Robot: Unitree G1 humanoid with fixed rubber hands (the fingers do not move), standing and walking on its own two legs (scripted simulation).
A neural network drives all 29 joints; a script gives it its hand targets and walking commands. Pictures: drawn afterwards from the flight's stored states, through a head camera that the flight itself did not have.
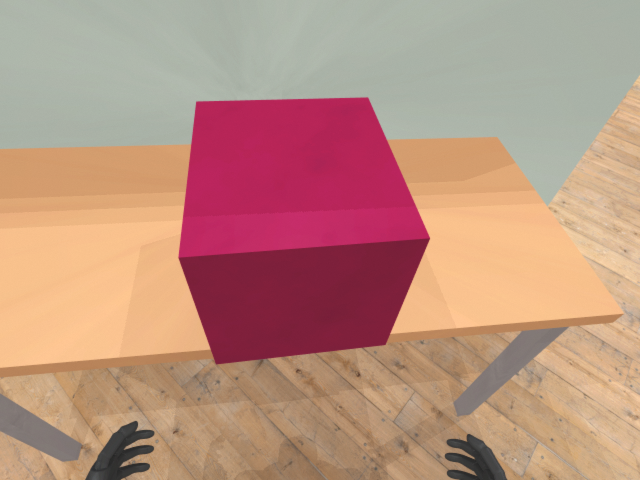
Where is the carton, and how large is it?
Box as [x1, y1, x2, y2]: [178, 97, 429, 363]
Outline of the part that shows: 367,97 196,101 178,257 216,363 385,344 429,237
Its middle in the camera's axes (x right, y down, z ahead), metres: -0.04 -0.02 +0.60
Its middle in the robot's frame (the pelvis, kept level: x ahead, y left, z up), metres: +0.48 +0.05 +0.03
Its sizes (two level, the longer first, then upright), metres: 0.300 0.267 0.263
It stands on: a table, 0.67 m high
